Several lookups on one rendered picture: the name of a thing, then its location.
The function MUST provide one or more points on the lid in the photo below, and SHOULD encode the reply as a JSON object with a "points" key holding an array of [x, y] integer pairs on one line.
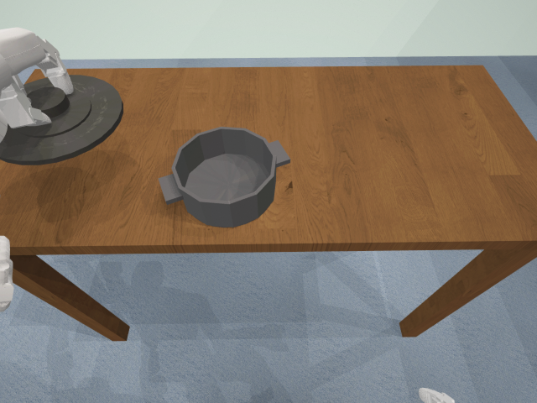
{"points": [[95, 111]]}

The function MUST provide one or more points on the left robot hand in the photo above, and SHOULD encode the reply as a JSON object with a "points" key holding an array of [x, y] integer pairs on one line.
{"points": [[22, 49]]}

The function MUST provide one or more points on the knob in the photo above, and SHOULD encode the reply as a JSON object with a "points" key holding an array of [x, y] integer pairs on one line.
{"points": [[52, 101]]}

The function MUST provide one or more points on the table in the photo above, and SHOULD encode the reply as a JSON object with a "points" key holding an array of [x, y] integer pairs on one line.
{"points": [[382, 158]]}

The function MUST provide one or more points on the pot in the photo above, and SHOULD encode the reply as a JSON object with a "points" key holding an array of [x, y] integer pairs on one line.
{"points": [[225, 176]]}

